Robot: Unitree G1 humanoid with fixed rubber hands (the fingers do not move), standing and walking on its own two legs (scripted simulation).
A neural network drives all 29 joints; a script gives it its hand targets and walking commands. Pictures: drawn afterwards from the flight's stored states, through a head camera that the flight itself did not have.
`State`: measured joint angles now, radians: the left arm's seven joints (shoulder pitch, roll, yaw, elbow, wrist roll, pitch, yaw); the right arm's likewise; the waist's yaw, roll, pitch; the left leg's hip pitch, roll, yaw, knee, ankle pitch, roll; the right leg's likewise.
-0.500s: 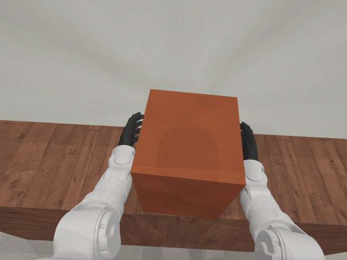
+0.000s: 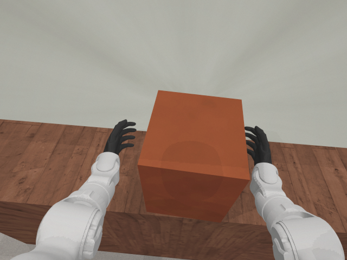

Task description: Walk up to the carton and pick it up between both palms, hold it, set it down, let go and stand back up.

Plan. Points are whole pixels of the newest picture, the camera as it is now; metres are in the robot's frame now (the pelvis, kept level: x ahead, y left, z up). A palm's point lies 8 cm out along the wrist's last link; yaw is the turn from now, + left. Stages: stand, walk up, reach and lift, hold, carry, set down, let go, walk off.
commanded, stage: set down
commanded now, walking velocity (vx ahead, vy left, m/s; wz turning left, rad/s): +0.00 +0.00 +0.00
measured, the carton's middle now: (190, 159) +0.39 -0.05 +0.01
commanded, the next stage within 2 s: none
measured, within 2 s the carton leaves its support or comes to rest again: neither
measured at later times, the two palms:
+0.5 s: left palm (100, 184) +0.32 +0.16 +0.03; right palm (268, 200) +0.27 -0.21 +0.02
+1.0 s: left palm (83, 221) +0.24 +0.19 +0.01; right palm (271, 226) +0.22 -0.20 +0.01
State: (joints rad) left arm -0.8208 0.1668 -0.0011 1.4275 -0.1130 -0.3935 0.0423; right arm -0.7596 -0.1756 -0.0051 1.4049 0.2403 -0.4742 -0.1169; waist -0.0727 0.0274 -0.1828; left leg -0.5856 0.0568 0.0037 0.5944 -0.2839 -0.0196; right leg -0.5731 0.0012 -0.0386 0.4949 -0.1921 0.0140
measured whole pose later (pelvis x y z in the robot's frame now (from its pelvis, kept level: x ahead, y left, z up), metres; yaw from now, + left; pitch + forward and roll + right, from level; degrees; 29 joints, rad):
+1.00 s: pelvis +0.01 +0.00 +0.02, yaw -1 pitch -3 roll -1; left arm 0.10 0.20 -0.09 0.44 -0.16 -0.20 -0.01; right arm 0.10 -0.09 -0.01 0.55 0.18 -0.33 -0.11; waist -0.02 0.01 0.00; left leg -0.11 0.04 0.00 0.42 -0.27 -0.01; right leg -0.11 0.01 0.00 0.33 -0.18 0.02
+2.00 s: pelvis +0.02 -0.01 +0.02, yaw -2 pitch -6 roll -1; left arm 0.37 0.21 -0.05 0.25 -0.10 -0.05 -0.03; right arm 0.40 -0.09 0.00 0.34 0.09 -0.20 -0.08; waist 0.04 0.00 0.08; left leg 0.03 0.05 0.03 0.32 -0.25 -0.02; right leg -0.01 0.02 0.04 0.30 -0.18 0.00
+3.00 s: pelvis +0.01 -0.01 +0.02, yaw -2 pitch -5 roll +0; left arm 0.24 0.21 -0.01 0.47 -0.04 0.11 -0.01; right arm 0.23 -0.15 -0.03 0.65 -0.02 -0.18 -0.01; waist 0.03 0.01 0.09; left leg -0.02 0.04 0.04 0.35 -0.25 -0.03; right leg -0.07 0.01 0.02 0.35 -0.19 0.00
